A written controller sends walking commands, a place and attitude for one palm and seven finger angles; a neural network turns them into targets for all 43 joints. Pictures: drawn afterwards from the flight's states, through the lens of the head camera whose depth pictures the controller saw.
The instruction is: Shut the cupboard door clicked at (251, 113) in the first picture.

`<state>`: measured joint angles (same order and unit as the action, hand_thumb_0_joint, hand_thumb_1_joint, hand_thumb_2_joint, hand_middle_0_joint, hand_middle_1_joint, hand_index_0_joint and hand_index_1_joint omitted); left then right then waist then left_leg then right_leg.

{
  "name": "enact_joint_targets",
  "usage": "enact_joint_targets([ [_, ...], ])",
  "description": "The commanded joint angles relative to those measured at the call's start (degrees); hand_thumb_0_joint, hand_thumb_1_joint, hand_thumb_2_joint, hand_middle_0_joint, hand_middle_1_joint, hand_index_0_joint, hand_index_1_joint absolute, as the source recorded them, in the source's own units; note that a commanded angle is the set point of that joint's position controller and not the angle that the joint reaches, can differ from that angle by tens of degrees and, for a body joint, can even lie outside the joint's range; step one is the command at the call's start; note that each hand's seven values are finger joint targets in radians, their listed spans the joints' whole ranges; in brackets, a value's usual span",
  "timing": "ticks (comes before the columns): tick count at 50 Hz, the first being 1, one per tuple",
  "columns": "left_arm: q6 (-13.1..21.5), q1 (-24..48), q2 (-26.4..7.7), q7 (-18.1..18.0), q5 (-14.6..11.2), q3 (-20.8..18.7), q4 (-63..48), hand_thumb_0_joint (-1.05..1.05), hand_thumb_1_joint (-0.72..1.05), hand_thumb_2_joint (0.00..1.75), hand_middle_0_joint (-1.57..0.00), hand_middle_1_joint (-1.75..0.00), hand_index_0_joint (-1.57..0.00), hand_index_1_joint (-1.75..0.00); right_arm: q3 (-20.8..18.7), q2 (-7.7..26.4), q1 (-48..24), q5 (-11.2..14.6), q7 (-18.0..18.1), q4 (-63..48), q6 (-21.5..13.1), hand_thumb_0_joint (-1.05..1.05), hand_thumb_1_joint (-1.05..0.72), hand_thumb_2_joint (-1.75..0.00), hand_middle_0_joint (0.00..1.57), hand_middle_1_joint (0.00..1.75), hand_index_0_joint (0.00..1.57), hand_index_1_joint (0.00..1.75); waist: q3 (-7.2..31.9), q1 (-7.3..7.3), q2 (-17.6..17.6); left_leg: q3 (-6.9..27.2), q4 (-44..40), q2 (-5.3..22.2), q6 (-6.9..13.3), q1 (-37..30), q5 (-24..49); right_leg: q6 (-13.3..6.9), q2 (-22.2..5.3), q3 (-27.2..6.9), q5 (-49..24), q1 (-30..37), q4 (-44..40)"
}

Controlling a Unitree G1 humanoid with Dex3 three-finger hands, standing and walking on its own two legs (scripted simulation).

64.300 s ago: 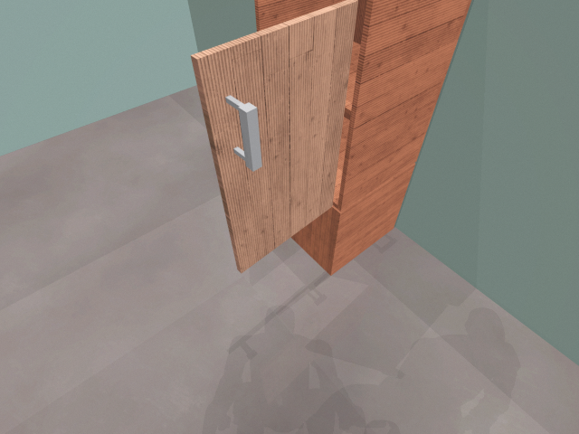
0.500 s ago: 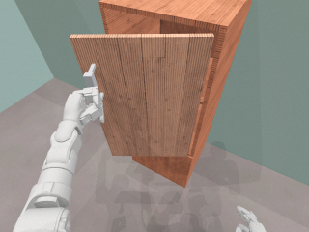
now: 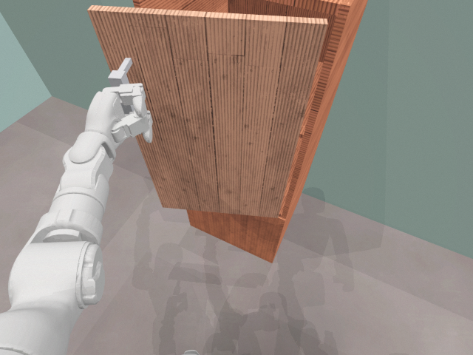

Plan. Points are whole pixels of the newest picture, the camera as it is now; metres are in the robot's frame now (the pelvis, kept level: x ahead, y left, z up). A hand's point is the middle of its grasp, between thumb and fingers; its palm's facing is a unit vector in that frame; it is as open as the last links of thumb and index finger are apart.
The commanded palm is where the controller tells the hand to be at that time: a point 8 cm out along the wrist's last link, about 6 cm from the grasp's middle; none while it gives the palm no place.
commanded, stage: push the door shut along its arc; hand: left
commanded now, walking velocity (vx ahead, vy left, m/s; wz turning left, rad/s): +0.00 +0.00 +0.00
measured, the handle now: (131, 97) +0.54 +0.18 +0.13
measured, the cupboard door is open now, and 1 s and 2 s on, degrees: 20 8 0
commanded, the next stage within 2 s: pull the fist back off the door in 1.24 s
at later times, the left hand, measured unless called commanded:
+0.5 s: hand (168, 99) +0.52 +0.11 +0.14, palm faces -0.27 -0.96 -0.01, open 3.1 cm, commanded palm +0.53 +0.16 +0.14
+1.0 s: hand (186, 83) +0.56 +0.08 +0.15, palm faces -0.38 -0.93 +0.00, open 3.0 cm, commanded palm +0.58 +0.12 +0.14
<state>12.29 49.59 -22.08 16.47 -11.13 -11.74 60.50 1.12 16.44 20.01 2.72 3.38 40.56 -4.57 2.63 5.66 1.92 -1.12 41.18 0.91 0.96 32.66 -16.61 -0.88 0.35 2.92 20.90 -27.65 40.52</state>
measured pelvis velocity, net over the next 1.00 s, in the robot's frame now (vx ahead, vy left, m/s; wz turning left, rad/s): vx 0.02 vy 0.00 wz -0.03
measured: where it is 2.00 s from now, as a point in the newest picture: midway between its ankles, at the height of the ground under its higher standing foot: outside the picture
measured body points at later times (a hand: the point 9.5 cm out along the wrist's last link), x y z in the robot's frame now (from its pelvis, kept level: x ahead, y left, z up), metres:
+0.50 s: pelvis +0.00 +0.01 -0.01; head +0.09 +0.01 +0.43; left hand +0.53 +0.16 +0.15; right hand -0.01 -0.27 -0.12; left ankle +0.04 +0.11 -0.71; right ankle -0.01 -0.11 -0.71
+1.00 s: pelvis +0.02 +0.00 -0.02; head +0.14 +0.00 +0.41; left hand +0.58 +0.13 +0.15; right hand -0.03 -0.27 -0.13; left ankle +0.04 +0.11 -0.71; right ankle -0.01 -0.11 -0.71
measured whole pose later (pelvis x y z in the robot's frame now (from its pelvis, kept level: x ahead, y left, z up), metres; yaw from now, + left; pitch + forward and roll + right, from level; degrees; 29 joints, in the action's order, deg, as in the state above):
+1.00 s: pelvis +0.02 +0.00 -0.02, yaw -1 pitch +19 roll -2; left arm 10.4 73.7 -31.8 25.8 -5.4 -14.3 77.9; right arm 1.0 16.8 24.3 -0.1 2.6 41.1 -3.3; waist 4.0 13.7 2.8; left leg -0.8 48.8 2.6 0.9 47.7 -20.2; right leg -1.1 1.9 2.9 23.3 -42.0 46.2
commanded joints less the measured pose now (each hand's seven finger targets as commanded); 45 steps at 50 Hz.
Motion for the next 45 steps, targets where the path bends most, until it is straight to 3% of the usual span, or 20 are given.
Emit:
enact_joint_targets([
  [1, 4.09, 33.73, -8.26, 1.58, 0.02, 0.35, -8.87, 0.0, 0.9, 0.9, -1.3, -1.5, -1.3, -1.5, -3.21, 9.1, 3.61, -0.29, 0.47, -4.72, -2.47, 0.0, -0.9, -0.9, 0.2, 0.3, 0.2, 0.3, 18.63, 3.83, 0.59, 3.99, -3.12, -0.45, 0.85, -18.06, 7.07, -0.15, 1.3, -1.41, -10.72, -5.77, -5.84],
  [3, 4.42, 35.79, -7.72, 1.75, 0.17, 0.83, -8.59, 0.0, 0.9, 0.9, -1.3, -1.5, -1.3, -1.5, -3.38, 9.25, 4.35, -0.48, 0.29, -4.34, -2.79, 0.0, -0.9, -0.9, 0.2, 0.3, 0.2, 0.3, 20.15, 4.23, 1.42, 4.42, -2.79, -0.32, 0.73, -19.12, 7.34, -0.26, 1.43, -1.26, -10.21, -6.97, -5.41],
  [7, 4.89, 38.62, -11.35, 1.87, 0.38, -2.04, -7.08, 0.0, 0.9, 0.9, -1.3, -1.5, -1.3, -1.5, -3.57, 9.79, 5.98, -0.81, 0.23, -3.63, -2.95, 0.0, -0.9, -0.9, 0.2, 0.3, 0.2, 0.3, 22.92, 4.59, 1.22, 4.79, -1.97, -0.14, 0.79, -18.87, 8.45, -0.22, 1.58, -1.29, -10.74, -7.22, -4.66],
  [13, 4.89, 41.76, -15.29, 2.19, 1.59, -4.14, -3.48, 0.0, 0.9, 0.9, -1.3, -1.5, -1.3, -1.5, -3.4, 10.23, 7.45, -1.12, 0.13, -3.33, -2.7, 0.0, -0.9, -0.9, 0.2, 0.3, 0.2, 0.3, 22.16, 5.41, 1.81, 4.69, -0.95, 0.06, 0.83, -15.8, 7.66, -0.09, 1.68, -1.51, -10.26, -8.6, -4.07],
  [16, 5.45, 45.08, -14.17, 2.4, 2.58, -2.22, -2.98, 0.0, 0.9, 0.9, -1.3, -1.5, -1.3, -1.5, -3.58, 10.32, 8.36, -1.23, 0.0, -3.04, -2.69, 0.0, -0.9, -0.9, 0.2, 0.3, 0.2, 0.3, 22.63, 6.85, 3.32, 5.2, -0.21, 0.21, 0.8, -16.71, 8.24, -0.06, 1.85, -1.36, -9.88, -11.27, -3.51],
  [17, 5.62, 45.13, -14.13, 2.74, 2.57, -2.4, -3.2, 0.0, 0.9, 0.9, -1.3, -1.5, -1.3, -1.5, -3.66, 10.4, 8.74, -1.37, -0.19, -3.1, -2.82, 0.0, -0.9, -0.9, 0.2, 0.3, 0.2, 0.3, 24.01, 6.42, 4.6, 5.32, 0.16, 0.18, 0.65, -17.58, 9.1, -0.2, 1.88, -1.45, -10.44, -11.44, -3.33],
  [20, 4.91, 45.52, -16.2, 3.78, 2.32, -3.73, 0.79, 0.0, 0.9, 0.9, -1.3, -1.5, -1.3, -1.5, -3.59, 11.02, 10.24, -1.52, 0.07, -2.58, -2.41, 0.0, -0.9, -0.9, 0.2, 0.3, 0.2, 0.3, 23.25, 7.56, 1.81, 5.23, 1.06, 0.17, 1.02, -15.58, 9.37, -0.21, 2.09, -1.3, -10.75, -11.68, -3.09],
  [22, 4.7, 48.89, -15.6, 4.69, 2.48, -2.46, 0.15, 0.0, 0.9, 0.9, -1.3, -1.5, -1.3, -1.5, -3.72, 11.06, 10.32, -1.42, 0.11, -2.42, -2.39, 0.0, -0.9, -0.9, 0.2, 0.3, 0.2, 0.3, 24.36, 8.35, 2.8, 5.26, 1.47, 0.25, 0.99, -15.49, 8.83, 0.03, 2.02, -1.63, -10.9, -12.56, -2.89],
  [25, 4.52, 49.95, -15.5, 5.45, 2.28, -2.79, -0.22, 0.0, 0.9, 0.9, -1.3, -1.5, -1.3, -1.5, -3.83, 11.07, 11.31, -1.87, 0.08, -2.25, -2.49, 0.0, -0.9, -0.9, 0.2, 0.3, 0.2, 0.3, 27.37, 8.35, 3.81, 5.57, 2.68, 0.08, 1.11, -17.57, 12.48, -0.26, 2.23, -1.29, -13.2, -12.74, -2.0],
  [27, 4.18, 49.48, -18.99, 5.93, 2.47, -5.44, 0.0, 0.0, 0.9, 0.9, -1.3, -1.5, -1.3, -1.5, -3.92, 11.33, 11.83, -1.91, 0.03, -2.36, -2.14, 0.0, -0.9, -0.9, 0.2, 0.3, 0.2, 0.3, 29.41, 7.83, 3.68, 5.4, 3.05, 0.09, 1.09, -16.78, 13.78, -0.14, 2.22, -1.66, -15.16, -11.18, -1.67],
  [29, 3.35, 48.81, -16.96, 6.46, 2.45, -4.2, 1.87, 0.0, 0.9, 0.9, -1.3, -1.5, -1.3, -1.5, -3.82, 11.1, 11.91, -2.01, -0.1, -2.45, -1.92, 0.0, -0.9, -0.9, 0.2, 0.3, 0.2, 0.3, 28.2, 7.92, 3.35, 5.14, 3.4, -0.07, 1.09, -15.76, 14.09, -0.09, 2.37, -1.45, -15.87, -11.67, -1.49],
  [33, 2.11, 48.91, -19.2, 5.97, 3.94, -5.15, 5.34, 0.0, 0.9, 0.9, -1.3, -1.5, -1.3, -1.5, -3.71, 11.15, 12.73, -2.25, -0.24, -2.5, -0.96, 0.0, -0.9, -0.9, 0.2, 0.3, 0.2, 0.3, 25.18, 8.31, 2.53, 4.65, 4.04, -0.24, 1.3, -12.02, 13.55, 0.06, 2.41, -1.43, -16.07, -12.12, -1.24],
  [34, 2.22, 50.45, -20.16, 5.73, 4.37, -5.55, 4.74, 0.0, 0.9, 0.9, -1.3, -1.5, -1.3, -1.5, -3.77, 11.35, 13.4, -2.34, -0.26, -2.57, -0.86, 0.0, -0.9, -0.9, 0.2, 0.3, 0.2, 0.3, 25.46, 8.83, 1.91, 4.67, 4.18, -0.17, 1.39, -11.62, 13.6, 0.25, 2.4, -1.55, -16.37, -12.19, -1.17],
  [35, 2.71, 50.97, -20.71, 5.61, 4.33, -6.26, 3.92, 0.0, 0.9, 0.9, -1.3, -1.5, -1.3, -1.5, -3.81, 11.2, 13.56, -2.53, -0.23, -2.69, -0.88, 0.0, -0.9, -0.9, 0.2, 0.3, 0.2, 0.3, 26.73, 8.48, 3.74, 4.43, 4.64, -0.43, 1.56, -12.52, 15.52, 0.05, 2.49, -1.68, -17.63, -11.83, -0.76],
  [38, 2.73, 50.55, -23.04, 6.05, 4.92, -7.67, 3.92, 0.0, 0.9, 0.9, -1.3, -1.5, -1.3, -1.5, -3.87, 11.3, 13.73, -2.74, -0.31, -3.21, -0.2, 0.0, -0.9, -0.9, 0.2, 0.3, 0.2, 0.3, 29.12, 8.09, 3.28, 4.24, 5.33, -0.5, 1.47, -12.08, 16.62, 0.14, 2.51, -1.87, -19.71, -10.01, -0.33],
  [40, 3.34, 53.06, -21.65, 6.88, 4.68, -6.2, 2.56, 0.0, 0.9, 0.9, -1.3, -1.5, -1.3, -1.5, -3.9, 11.18, 14.28, -2.83, -0.19, -3.17, -0.09, 0.0, -0.9, -0.9, 0.2, 0.3, 0.2, 0.3, 30.35, 9.04, 3.27, 4.13, 5.7, -0.71, 1.81, -12.4, 17.97, 0.24, 2.69, -1.93, -21.35, -9.72, 0.09],
  [41, 3.37, 52.55, -22.64, 7.23, 5.07, -7.01, 1.97, 0.0, 0.9, 0.9, -1.3, -1.5, -1.3, -1.5, -4.12, 11.21, 14.07, -2.81, -0.2, -3.17, 0.12, 0.0, -0.9, -0.9, 0.2, 0.3, 0.2, 0.3, 31.69, 8.34, 4.14, 4.31, 5.95, -0.53, 1.56, -13.89, 19.11, 0.14, 2.77, -1.81, -21.96, -9.85, 0.23],
  [42, 3.28, 52.89, -21.33, 7.78, 5.0, -5.82, 1.82, 0.0, 0.9, 0.9, -1.3, -1.5, -1.3, -1.5, -4.28, 11.28, 14.19, -2.68, -0.18, -3.25, 0.2, 0.0, -0.9, -0.9, 0.2, 0.3, 0.2, 0.3, 32.0, 8.89, 4.18, 4.39, 6.14, -0.45, 1.55, -14.68, 19.62, 0.22, 2.87, -1.81, -22.04, -10.96, 0.26],
  [43, 2.59, 52.77, -19.53, 8.07, 4.73, -4.6, 2.43, 0.0, 0.9, 0.9, -1.3, -1.5, -1.3, -1.5, -4.23, 11.08, 13.79, -2.77, -0.23, -2.95, 0.32, 0.0, -0.9, -0.9, 0.2, 0.3, 0.2, 0.3, 31.37, 9.04, 4.61, 4.13, 6.33, -0.57, 1.64, -14.7, 19.5, 0.21, 2.94, -1.72, -22.16, -11.23, -0.02],
  [45, 2.49, 55.88, -19.82, 8.77, 4.27, -4.61, 2.58, 0.0, 0.9, 0.9, -1.3, -1.5, -1.3, -1.5, -4.29, 11.28, 14.83, -2.87, 0.07, -2.22, 0.19, 0.0, -0.9, -0.9, 0.2, 0.3, 0.2, 0.3, 30.69, 10.22, 4.09, 4.13, 6.68, -0.61, 1.96, -14.6, 19.05, 0.32, 3.09, -1.73, -21.66, -12.23, -0.24],
])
